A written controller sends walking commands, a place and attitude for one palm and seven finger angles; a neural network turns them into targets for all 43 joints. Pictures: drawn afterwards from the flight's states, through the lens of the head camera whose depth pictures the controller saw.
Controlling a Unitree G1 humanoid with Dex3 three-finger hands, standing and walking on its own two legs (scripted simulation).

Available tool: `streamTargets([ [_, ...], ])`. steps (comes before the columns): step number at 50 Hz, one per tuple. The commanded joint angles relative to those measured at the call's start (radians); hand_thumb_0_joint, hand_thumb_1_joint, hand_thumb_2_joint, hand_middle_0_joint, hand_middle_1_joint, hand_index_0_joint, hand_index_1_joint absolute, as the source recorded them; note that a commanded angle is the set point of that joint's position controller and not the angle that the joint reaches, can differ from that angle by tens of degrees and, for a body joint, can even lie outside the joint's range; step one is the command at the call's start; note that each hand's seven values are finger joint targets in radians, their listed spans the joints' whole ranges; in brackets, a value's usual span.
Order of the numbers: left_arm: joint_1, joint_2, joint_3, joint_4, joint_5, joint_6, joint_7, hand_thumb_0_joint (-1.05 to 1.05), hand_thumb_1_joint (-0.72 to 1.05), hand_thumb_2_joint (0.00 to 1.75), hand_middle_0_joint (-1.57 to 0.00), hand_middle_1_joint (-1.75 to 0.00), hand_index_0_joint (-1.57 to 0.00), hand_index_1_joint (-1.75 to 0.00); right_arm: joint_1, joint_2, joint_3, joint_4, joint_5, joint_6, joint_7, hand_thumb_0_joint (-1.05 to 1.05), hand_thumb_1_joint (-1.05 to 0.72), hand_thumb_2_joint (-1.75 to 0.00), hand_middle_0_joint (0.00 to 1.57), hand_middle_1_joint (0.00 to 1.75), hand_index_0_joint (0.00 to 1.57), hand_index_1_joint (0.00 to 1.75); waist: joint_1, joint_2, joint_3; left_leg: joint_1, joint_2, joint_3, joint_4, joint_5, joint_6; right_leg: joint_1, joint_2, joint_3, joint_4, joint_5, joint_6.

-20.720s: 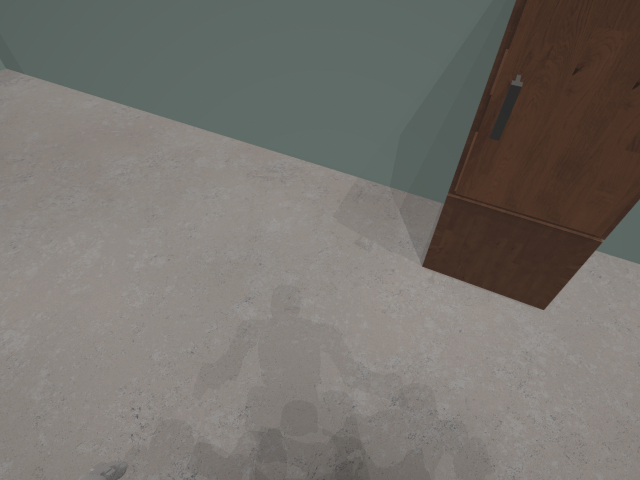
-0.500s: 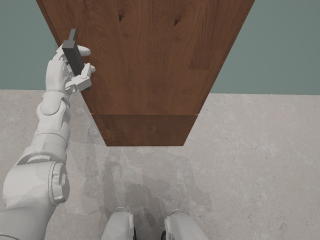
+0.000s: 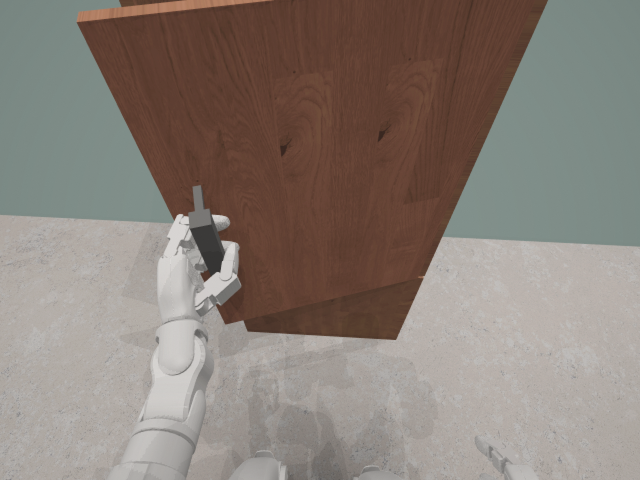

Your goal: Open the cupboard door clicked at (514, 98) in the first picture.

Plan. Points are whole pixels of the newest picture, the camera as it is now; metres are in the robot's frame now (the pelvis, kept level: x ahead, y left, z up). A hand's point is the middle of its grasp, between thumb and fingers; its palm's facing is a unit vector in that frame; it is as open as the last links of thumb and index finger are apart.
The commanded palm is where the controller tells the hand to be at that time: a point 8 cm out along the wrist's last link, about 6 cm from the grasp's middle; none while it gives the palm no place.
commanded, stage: pull the door open along its arc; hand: left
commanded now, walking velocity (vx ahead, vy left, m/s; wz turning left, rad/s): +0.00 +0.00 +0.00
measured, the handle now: (212, 239) +0.41 +0.15 +0.05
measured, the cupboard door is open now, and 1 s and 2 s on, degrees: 18 40 42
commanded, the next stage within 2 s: open thumb and fingers to let go in 0.50 s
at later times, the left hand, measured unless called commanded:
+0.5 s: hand (286, 358) +0.25 +0.04 +0.05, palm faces +0.32 -0.95 -0.01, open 6.2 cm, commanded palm +0.19 +0.08 +0.05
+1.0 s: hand (286, 361) +0.25 +0.04 +0.05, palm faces +0.33 -0.94 -0.01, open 10.2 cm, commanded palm +0.21 +0.08 +0.05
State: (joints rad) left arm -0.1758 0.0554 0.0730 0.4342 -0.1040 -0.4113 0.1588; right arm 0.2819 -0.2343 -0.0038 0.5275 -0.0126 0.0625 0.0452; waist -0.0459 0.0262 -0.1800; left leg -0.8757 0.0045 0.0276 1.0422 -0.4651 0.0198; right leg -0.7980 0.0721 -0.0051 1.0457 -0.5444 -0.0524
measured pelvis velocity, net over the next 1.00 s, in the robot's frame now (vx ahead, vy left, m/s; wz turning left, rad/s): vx -0.01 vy -0.04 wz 0.08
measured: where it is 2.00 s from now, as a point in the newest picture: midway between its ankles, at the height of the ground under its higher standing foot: outside the picture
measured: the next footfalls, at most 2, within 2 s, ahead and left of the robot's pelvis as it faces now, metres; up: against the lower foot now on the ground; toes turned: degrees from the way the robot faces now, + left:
none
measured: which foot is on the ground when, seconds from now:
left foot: down 0.00-1.00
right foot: down 0.00-1.00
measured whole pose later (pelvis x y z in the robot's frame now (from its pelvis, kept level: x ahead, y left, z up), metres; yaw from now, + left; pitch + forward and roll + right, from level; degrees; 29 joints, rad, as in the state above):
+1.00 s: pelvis -0.01 -0.04 -0.01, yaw +5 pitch +14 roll +2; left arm 0.26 -0.07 -0.27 0.06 0.07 -0.33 0.47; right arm 0.22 -0.20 0.01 0.51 -0.05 -0.02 0.01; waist -0.01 0.04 -0.18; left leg -0.84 -0.03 -0.05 1.05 -0.45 -0.03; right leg -0.76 0.05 -0.09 1.09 -0.58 -0.11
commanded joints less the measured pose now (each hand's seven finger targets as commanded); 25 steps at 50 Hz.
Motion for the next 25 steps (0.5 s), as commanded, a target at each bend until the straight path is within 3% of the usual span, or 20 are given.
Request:
streamTargets([
  [1, -0.078, 0.063, 0.03, -0.294, 0.065, -0.071, 0.209, 0.0, 0.9, 0.9, -0.4, -1.35, -0.4, -1.35, -0.024, -0.089, -0.047, -0.114, -0.026, -0.03, 0.005, 0.0, -0.9, -0.9, 0.2, 0.3, 0.2, 0.3, 0.052, -0.054, -0.307, 0.252, -0.016, -0.037, -0.065, 0.373, 0.003, 0.158, -0.03, -0.006, -0.109, 0.534, 0.036],
  [4, -0.025, -0.009, -0.049, -0.349, 0.116, -0.051, 0.295, 0.0, 0.9, 0.9, -0.4, -1.35, -0.4, -1.35, -0.049, -0.079, -0.047, -0.121, -0.037, -0.029, 0.004, 0.0, -0.9, -0.9, 0.2, 0.3, 0.2, 0.3, 0.046, -0.078, -0.306, 0.258, -0.016, -0.042, -0.06, 0.365, 0.004, 0.167, -0.034, -0.003, -0.115, 0.533, 0.035],
  [6, 0.008, -0.057, -0.115, -0.387, 0.149, -0.035, 0.33, 0.0, 0.9, 0.9, -0.4, -1.35, -0.4, -1.35, -0.064, -0.069, -0.044, -0.125, -0.039, -0.026, 0.004, 0.0, -0.9, -0.9, 0.2, 0.3, 0.2, 0.3, 0.043, -0.05, -0.292, 0.266, -0.019, -0.043, -0.065, 0.357, 0.002, 0.175, -0.042, 0.0, -0.123, 0.541, 0.033],
  [9, 0.064, -0.105, -0.193, -0.42, 0.186, -0.015, 0.343, 0.0, 0.9, 0.9, -0.4, -1.35, -0.4, -1.35, -0.081, -0.062, -0.04, -0.136, -0.044, -0.028, -0.006, 0.0, -0.9, -0.9, 0.2, 0.3, 0.2, 0.3, 0.024, -0.1, -0.263, 0.26, -0.02, -0.048, -0.067, 0.315, 0.006, 0.179, -0.05, 0.011, -0.149, 0.531, 0.038],
  [12, 0.103, -0.136, -0.247, -0.459, 0.195, -0.007, 0.342, 0.0, 0.9, 0.9, -0.4, -1.35, -0.4, -1.35, -0.107, -0.051, -0.031, -0.145, -0.044, -0.037, -0.015, 0.0, -0.9, -0.9, 0.2, 0.3, 0.2, 0.3, 0.021, -0.077, -0.219, 0.257, -0.022, -0.051, -0.08, 0.262, 0.003, 0.172, -0.061, 0.017, -0.174, 0.49, 0.04],
  [14, 0.155, -0.159, -0.28, -0.476, 0.199, -0.004, 0.337, 0.0, 0.9, 0.9, -0.4, -1.35, -0.4, -1.35, -0.115, -0.046, -0.027, -0.154, -0.044, -0.048, -0.021, 0.0, -0.9, -0.9, 0.2, 0.3, 0.2, 0.3, 0.016, -0.106, -0.204, 0.246, -0.023, -0.054, -0.078, 0.24, 0.004, 0.182, -0.07, 0.032, -0.19, 0.492, 0.047],
  [16, 0.192, -0.175, -0.302, -0.5, 0.199, -0.006, 0.335, 0.0, 0.9, 0.9, -0.4, -1.35, -0.4, -1.35, -0.127, -0.04, -0.023, -0.158, -0.045, -0.059, -0.023, 0.0, -0.9, -0.9, 0.2, 0.3, 0.2, 0.3, 0.019, -0.089, -0.207, 0.239, -0.027, -0.054, -0.077, 0.219, 0.002, 0.184, -0.079, 0.04, -0.194, 0.481, 0.049],
  [21, 0.318, -0.221, -0.368, -0.559, 0.21, -0.001, 0.328, 0.0, 0.9, 0.9, -0.4, -1.35, -0.4, -1.35, -0.142, -0.026, -0.014, -0.177, -0.042, -0.096, -0.023, 0.0, -0.9, -0.9, 0.2, 0.3, 0.2, 0.3, 0.021, -0.114, -0.187, 0.201, -0.034, -0.064, -0.071, 0.181, 0.001, 0.205, -0.101, 0.074, -0.216, 0.474, 0.059],
  [25, 0.493, -0.251, -0.404, -0.612, 0.187, 0.015, 0.308, 0.0, 0.9, 0.9, -0.4, -1.35, -0.4, -1.35, -0.157, -0.02, -0.008, -0.198, -0.034, -0.124, -0.017, 0.0, -0.9, -0.9, 0.2, 0.3, 0.2, 0.3, 0.035, -0.123, -0.176, 0.183, -0.038, -0.066, -0.068, 0.173, -0.003, 0.234, -0.11, 0.087, -0.229, 0.493, 0.064],
])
